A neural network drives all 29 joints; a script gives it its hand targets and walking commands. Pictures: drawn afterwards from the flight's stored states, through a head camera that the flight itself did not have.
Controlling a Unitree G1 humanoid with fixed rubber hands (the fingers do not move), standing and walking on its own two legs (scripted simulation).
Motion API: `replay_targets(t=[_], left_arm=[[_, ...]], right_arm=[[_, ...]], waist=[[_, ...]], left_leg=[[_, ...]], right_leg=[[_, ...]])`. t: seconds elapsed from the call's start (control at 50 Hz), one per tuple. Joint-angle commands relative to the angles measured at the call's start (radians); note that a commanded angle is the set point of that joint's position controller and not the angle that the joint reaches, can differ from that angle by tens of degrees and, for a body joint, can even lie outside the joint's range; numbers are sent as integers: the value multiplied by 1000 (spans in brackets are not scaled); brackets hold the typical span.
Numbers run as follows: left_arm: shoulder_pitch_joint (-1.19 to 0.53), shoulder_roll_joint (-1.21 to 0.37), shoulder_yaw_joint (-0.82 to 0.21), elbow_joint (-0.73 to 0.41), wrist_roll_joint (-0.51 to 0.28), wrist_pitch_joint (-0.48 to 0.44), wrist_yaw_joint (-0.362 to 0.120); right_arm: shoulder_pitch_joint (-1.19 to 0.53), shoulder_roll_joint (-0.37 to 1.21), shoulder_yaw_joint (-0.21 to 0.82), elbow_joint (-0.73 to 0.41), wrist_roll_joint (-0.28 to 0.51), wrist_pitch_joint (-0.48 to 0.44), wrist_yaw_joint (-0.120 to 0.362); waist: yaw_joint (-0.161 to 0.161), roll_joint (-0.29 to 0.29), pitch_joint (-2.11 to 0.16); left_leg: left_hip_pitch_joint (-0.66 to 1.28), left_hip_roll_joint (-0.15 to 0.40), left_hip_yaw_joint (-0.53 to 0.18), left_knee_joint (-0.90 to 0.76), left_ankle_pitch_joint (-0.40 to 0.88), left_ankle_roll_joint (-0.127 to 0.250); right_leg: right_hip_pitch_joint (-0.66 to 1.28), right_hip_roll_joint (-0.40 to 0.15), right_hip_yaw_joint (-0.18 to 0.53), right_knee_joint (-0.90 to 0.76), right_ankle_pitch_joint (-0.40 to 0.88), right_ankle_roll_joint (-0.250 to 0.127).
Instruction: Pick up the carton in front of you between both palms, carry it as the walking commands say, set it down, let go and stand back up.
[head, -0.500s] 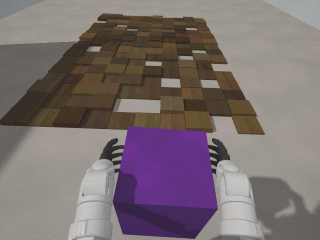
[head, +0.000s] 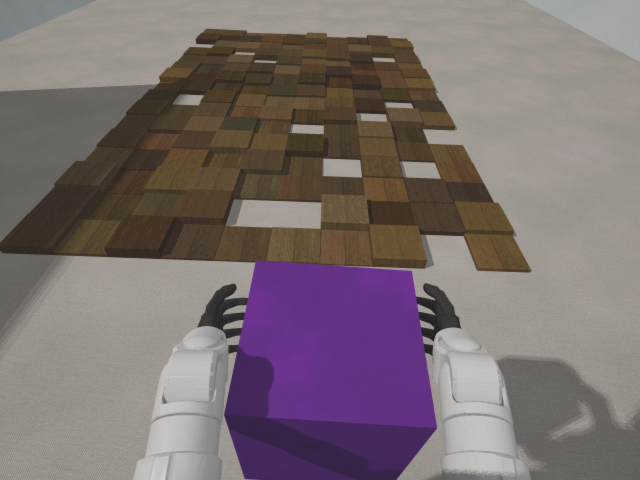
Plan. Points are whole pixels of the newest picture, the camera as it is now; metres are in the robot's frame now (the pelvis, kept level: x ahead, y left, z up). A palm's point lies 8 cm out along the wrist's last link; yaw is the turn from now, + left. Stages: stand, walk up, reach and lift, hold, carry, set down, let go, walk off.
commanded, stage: hold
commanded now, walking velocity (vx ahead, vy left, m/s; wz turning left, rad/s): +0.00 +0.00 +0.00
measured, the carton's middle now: (325, 378) +0.28 +0.00 -0.03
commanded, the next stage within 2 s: carry in 0.38 s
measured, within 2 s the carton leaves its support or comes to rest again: neither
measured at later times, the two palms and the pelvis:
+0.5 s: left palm (217, 330) +0.29 +0.14 +0.06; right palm (450, 333) +0.29 -0.16 +0.06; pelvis +0.00 +0.00 +0.00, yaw -3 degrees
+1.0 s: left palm (235, 234) +0.46 +0.15 +0.08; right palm (427, 242) +0.45 -0.15 +0.08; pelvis +0.20 +0.01 -0.02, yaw -5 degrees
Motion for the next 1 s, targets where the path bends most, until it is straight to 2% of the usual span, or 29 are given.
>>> replay_targets(t=[0.0,0.34,0.36,0.38,0.4,0.42,0.44,0.46,0.48,0.52,0.54,0.56,0.58,0.6,0.62,0.64,0.68,0.7,0.74,0.78,0.82,0.86,0.88,0.9,0.92,0.94,0.96,0.98], left_arm=[[-463,-883,-495,-58,-248,-41,-211],[-504,-892,-488,-29,-244,-45,-216],[-538,-895,-513,-25,-257,-42,-217],[-542,-892,-511,-38,-262,-42,-217],[-553,-899,-537,-64,-278,-41,-216],[-566,-910,-563,-93,-296,-37,-215],[-576,-917,-586,-120,-315,-30,-212],[-579,-920,-614,-146,-338,-19,-208],[-581,-916,-646,-177,-360,-6,-204],[-567,-914,-698,-244,-399,31,-189],[-562,-909,-716,-279,-414,58,-179],[-524,-884,-718,-292,-413,84,-166],[-485,-860,-711,-308,-408,110,-150],[-473,-845,-706,-342,-406,136,-133],[-459,-832,-706,-385,-410,164,-116],[-442,-827,-720,-428,-426,192,-99],[-392,-814,-739,-508,-445,237,-73],[-349,-809,-747,-538,-452,259,-64],[-280,-802,-760,-596,-469,300,-53],[-235,-806,-777,-655,-496,336,-50],[-199,-808,-794,-711,-518,367,-49],[-179,-806,-807,-768,-537,391,-49],[-205,-791,-815,-798,-546,402,-46],[-221,-764,-816,-816,-556,412,-40],[-238,-734,-815,-836,-565,427,-35],[-263,-714,-825,-863,-583,444,-29],[-286,-713,-839,-871,-600,452,-27],[-301,-723,-829,-860,-597,454,-28]], right_arm=[[-397,896,503,-6,242,-12,221],[-435,901,492,21,233,-15,226],[-466,903,512,25,248,-7,228],[-457,903,516,19,254,-6,226],[-454,907,534,-8,266,-4,222],[-469,914,556,-42,279,0,217],[-471,919,576,-68,287,7,209],[-445,928,595,-90,293,19,198],[-417,926,615,-123,301,35,186],[-404,915,664,-210,328,77,162],[-407,904,683,-247,344,103,147],[-409,894,707,-286,361,134,138],[-420,885,731,-320,379,165,129],[-454,870,754,-351,401,190,122],[-460,870,783,-384,429,213,115],[-432,865,806,-414,457,238,106],[-368,853,837,-475,487,281,84],[-325,847,848,-505,496,301,72],[-254,840,856,-565,507,338,54],[-195,838,851,-623,507,373,41],[-153,839,847,-681,509,403,33],[-110,842,838,-730,513,426,28],[-118,825,829,-748,513,435,24],[-113,805,815,-754,510,444,19],[-95,766,796,-758,499,454,11],[-104,748,786,-744,497,460,4],[-109,758,783,-755,509,465,0],[-140,782,788,-767,516,464,-2]], waist=[[1,3,-195],[-1,4,-185],[-1,40,-162],[1,49,-181],[-5,58,-163],[-9,91,-162],[-11,144,-187],[-10,176,-225],[-9,161,-258],[-1,119,-309],[3,87,-323],[16,-72,-320],[27,-252,-253],[19,-208,-194],[20,-126,-196],[21,-78,-224],[24,-103,-277],[24,-124,-294],[24,-141,-299],[26,-151,-278],[28,-169,-251],[17,-155,-259],[9,-114,-295],[-5,-66,-354],[-24,98,-418],[-24,307,-401],[-23,232,-370],[-22,168,-349]], left_leg=[[83,-64,2,-28,159,-2],[66,-63,4,-25,97,-1],[-75,119,8,22,-93,16],[-117,124,-41,-35,-333,19],[-164,129,-73,-70,-540,31],[-159,157,-116,-96,-626,48],[-133,209,-185,-126,-602,80],[-129,262,-241,-153,-519,113],[-139,279,-229,-162,-460,130],[-227,217,-100,-88,-415,109],[-327,178,-38,14,-434,86],[-466,89,84,213,-405,33],[-684,28,182,423,-357,-3],[-756,89,129,498,-315,10],[-762,112,112,517,-283,12],[-763,120,123,501,-234,7],[-731,96,175,451,-147,-8],[-706,84,191,423,-126,-14],[-668,72,217,350,-98,-19],[-622,62,240,266,-65,-17],[-538,51,259,181,-10,-11],[-339,25,312,86,35,4],[-163,-1,346,65,19,16],[53,51,292,78,-18,34],[231,282,-39,-18,-280,89],[328,499,-438,-147,-361,209],[259,508,-450,-151,-316,246],[177,468,-374,-151,-223,236]], right_leg=[[-36,57,-4,-55,177,8],[-56,55,-9,-53,112,4],[-206,-105,8,9,-59,-14],[-230,-90,23,0,-268,-17],[-290,-64,8,25,-433,-15],[-352,-36,-28,94,-456,-7],[-372,-10,-85,206,-330,2],[-364,-7,-126,289,-186,6],[-345,-27,-142,265,-172,4],[-163,-16,-178,76,-159,-15],[-23,-28,-157,-6,-155,-22],[41,-179,83,-115,-347,-72],[105,-370,395,-235,-526,-149],[84,-433,471,-256,-456,-203],[75,-410,404,-243,-345,-208],[109,-377,309,-230,-243,-189],[161,-302,150,-205,-39,-155],[169,-282,104,-188,43,-147],[162,-273,53,-168,140,-148],[121,-273,20,-161,176,-151],[60,-269,-14,-141,208,-136],[-44,-254,-71,-56,243,-106],[-125,-222,-122,55,297,-86],[-257,-184,-172,215,275,-58],[-458,-125,-219,485,37,-10],[-725,-12,-226,714,-265,9],[-773,-88,-120,847,-279,-22],[-770,-127,-108,877,-243,-41]])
